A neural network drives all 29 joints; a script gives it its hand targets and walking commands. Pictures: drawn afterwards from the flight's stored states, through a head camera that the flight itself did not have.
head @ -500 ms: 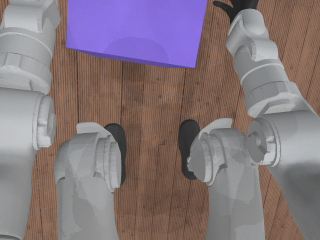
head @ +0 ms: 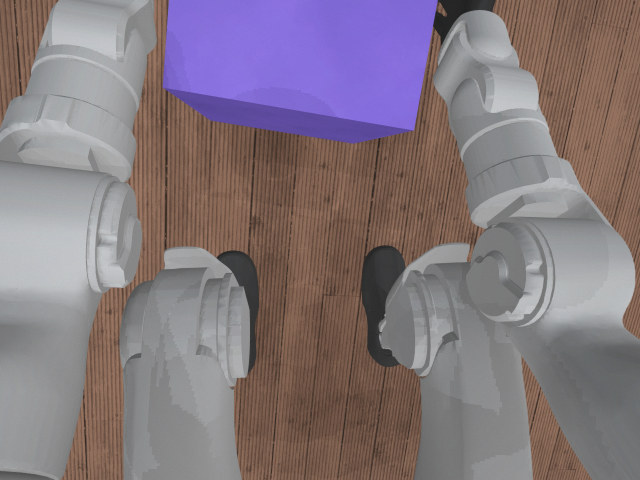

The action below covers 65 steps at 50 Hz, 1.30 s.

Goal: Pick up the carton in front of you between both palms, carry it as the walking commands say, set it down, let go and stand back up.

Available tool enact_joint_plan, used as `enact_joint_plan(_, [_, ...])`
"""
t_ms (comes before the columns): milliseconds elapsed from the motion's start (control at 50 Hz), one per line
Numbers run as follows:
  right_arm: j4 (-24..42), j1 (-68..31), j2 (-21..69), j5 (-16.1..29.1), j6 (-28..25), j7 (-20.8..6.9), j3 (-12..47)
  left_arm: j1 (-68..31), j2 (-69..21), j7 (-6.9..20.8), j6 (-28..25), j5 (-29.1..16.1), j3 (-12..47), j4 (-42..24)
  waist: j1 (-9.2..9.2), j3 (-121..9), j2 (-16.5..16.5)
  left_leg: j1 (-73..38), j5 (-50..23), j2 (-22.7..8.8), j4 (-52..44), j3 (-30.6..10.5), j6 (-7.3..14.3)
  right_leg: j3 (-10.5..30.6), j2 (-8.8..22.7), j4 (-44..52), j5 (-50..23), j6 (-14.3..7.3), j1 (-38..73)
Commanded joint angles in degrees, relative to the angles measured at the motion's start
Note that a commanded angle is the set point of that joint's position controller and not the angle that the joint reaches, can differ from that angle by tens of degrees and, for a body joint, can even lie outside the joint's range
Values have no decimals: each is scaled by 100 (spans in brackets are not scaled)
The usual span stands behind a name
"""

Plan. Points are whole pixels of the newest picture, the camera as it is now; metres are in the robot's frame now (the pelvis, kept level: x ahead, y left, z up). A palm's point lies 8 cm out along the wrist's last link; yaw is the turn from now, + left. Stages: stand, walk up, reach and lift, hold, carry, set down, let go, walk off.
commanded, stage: reach and lift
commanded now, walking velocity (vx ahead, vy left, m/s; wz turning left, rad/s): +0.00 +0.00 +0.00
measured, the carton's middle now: (299, 31) +0.54 +0.05 -0.24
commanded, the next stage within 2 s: none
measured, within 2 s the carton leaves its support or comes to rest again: leaves its support in 0.04 s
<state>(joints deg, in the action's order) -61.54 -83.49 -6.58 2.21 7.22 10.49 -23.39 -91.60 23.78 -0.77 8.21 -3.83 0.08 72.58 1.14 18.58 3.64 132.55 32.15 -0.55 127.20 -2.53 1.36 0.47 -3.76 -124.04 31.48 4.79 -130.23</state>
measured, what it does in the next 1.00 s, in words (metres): rises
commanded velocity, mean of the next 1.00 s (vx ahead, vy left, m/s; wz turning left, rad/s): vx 0.00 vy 0.00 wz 0.00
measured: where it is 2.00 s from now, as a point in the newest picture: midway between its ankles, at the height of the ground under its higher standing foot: (313, 329)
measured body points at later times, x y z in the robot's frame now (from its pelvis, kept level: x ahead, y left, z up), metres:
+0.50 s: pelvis -0.01 -0.02 +0.08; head +0.27 +0.05 +0.43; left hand +0.51 +0.20 +0.00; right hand +0.51 -0.10 +0.00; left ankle +0.11 +0.12 -0.33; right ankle +0.13 -0.14 -0.33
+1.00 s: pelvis +0.03 -0.02 +0.19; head +0.23 +0.03 +0.59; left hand +0.47 +0.20 +0.14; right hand +0.49 -0.10 +0.15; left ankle +0.11 +0.12 -0.33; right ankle +0.13 -0.14 -0.33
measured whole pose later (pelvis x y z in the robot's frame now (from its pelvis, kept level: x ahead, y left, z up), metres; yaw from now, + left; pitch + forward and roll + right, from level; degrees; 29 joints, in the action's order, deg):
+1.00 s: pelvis +0.03 -0.02 +0.19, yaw +7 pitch +39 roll -1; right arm -30.5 -44.9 8.2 -9.7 19.9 6.0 -28.1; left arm -49.2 1.3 1.0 23.1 12.1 -19.9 37.7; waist 1.0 -13.2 2.0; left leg 100.5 27.7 2.7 89.5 -3.8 -1.5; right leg 3.2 -4.2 -89.5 29.6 2.6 -98.7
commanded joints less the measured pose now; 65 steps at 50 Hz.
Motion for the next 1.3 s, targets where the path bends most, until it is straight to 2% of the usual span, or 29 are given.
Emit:
enact_joint_plan(0, [1122, -2519, 5084, 214, 58, -1480, 1521, -1992, -5597, 1470, -2, -216, 667, -1450, -66, -6444, -724, -3388, -2082, 531, -1100, 299, -64, -755, -591, 509, -1822, -188, 2777])
enact_joint_plan(60, [1404, -2439, 5678, 490, 166, -1514, 1859, -2123, -5956, 1434, 37, -419, 963, -2203, -184, -7557, -777, -4091, -2659, 563, -1091, 382, -99, -802, -612, 488, -2212, -190, 2980])
enact_joint_plan(140, [1970, -2408, 6179, 774, 400, -1522, 2388, -2253, -6345, 1267, 208, -514, 1359, -3329, -321, -9181, -1126, -5603, -3473, 624, -1182, 426, -166, -854, -657, 620, -2420, -168, 2815])
enact_joint_plan(180, [2346, -2495, 6223, 726, 560, -1546, 2613, -2131, -6559, 1191, 378, -433, 1429, -3661, -344, -9688, -1281, -6118, -3579, 664, -1296, 448, -193, -855, -679, 770, -2291, -176, 2660])
enact_joint_plan(200, [2483, -2495, 6261, 685, 613, -1521, 2756, -2062, -6732, 1087, 430, -325, 1480, -3810, -358, -9802, -1240, -6280, -3487, 669, -1384, 506, -225, -876, -720, 890, -2187, -166, 2588])
enact_joint_plan(220, [2743, -2606, 6218, 651, 650, -1527, 2843, -1878, -6793, 1074, 540, -264, 1433, -3800, -405, -9842, -1264, -6258, -3367, 699, -1504, 515, -227, -848, -713, 983, -2068, -183, 2682])
enact_joint_plan(280, [2983, -2578, 6135, 365, 789, -1494, 2906, -1451, -7206, 1092, 783, -118, 1333, -3620, -218, -9459, -1132, -5540, -2453, 787, -1913, 602, -257, -813, -742, 1368, -1567, -242, 3086])
enact_joint_plan(360, [2327, -2076, 6099, -368, 1008, -1513, 2156, -1130, -7536, 1270, 1019, 289, 763, -2790, 180, -7850, -1109, -4331, -840, 846, -2582, 574, -250, -757, -719, 1964, -579, -347, 2994])
enact_joint_plan(420, [1911, -1926, 6119, -789, 1120, -1589, 1617, -986, -7448, 1401, 1105, 722, 83, -2276, 216, -7239, -1045, -4024, -279, 862, -2963, 538, -174, -687, -693, 2330, -255, -372, 2924])
enact_joint_plan(520, [1859, -1934, 6515, -889, 1221, -1771, 1615, -736, -7312, 1479, 1106, 1236, -570, -2012, -143, -7601, -587, -4300, -479, 891, -3324, 603, -66, -607, -722, 2853, -325, -270, 3322])
enact_joint_plan(620, [1927, -1568, 6914, -810, 1310, -1849, 1920, -545, -7546, 1551, 1123, 1209, -413, -2319, -257, -8200, -304, -4780, -880, 922, -3623, 673, -37, -571, -755, 3301, -616, -187, 3971])
enact_joint_plan(760, [2403, -871, 7270, -464, 1391, -1903, 2726, -139, -8130, 1569, 1242, 759, 508, -3220, -220, -8899, -511, -5901, -1644, 948, -4029, 630, -168, -498, -778, 3709, -1232, -176, 4742])
enact_joint_plan(860, [2555, -284, 7348, -328, 1420, -1925, 3108, 309, -8401, 1504, 1309, 561, 963, -3559, -144, -8703, -688, -6472, -1771, 971, -4421, 531, -249, -419, -770, 4063, -1330, -216, 5152])
enact_joint_plan(1060, [2409, 849, 7454, -430, 1387, -2040, 3204, 1439, -8684, 1344, 1262, 708, 981, -3534, -148, -7612, -582, -7456, -1770, 970, -5445, 311, -241, -209, -717, 5073, -1304, -267, 6003])
enact_joint_plan(1280, [2348, 2055, 7508, -668, 1305, -2090, 3258, 2479, -8823, 1318, 1158, 833, 1081, -3723, -121, -6614, -456, -8784, -2015, 900, -6691, 69, -160, 73, -585, 6363, -1582, -354, 7486])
